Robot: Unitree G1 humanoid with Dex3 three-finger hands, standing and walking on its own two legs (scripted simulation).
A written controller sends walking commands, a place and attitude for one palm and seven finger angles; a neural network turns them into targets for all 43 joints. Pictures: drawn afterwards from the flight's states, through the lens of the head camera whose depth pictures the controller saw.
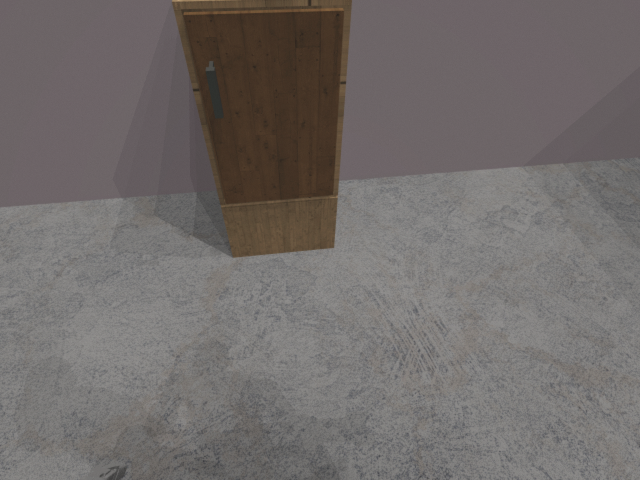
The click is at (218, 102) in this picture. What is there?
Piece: cupboard door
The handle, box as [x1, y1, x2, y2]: [206, 61, 223, 118]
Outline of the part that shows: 209,61 209,66 206,67 206,75 215,118 222,117 223,114 213,62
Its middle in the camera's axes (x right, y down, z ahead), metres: -0.28 -0.38 +1.00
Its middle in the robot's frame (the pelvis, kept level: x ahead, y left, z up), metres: +0.99 +0.33 -0.02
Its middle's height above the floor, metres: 0.75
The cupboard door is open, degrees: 0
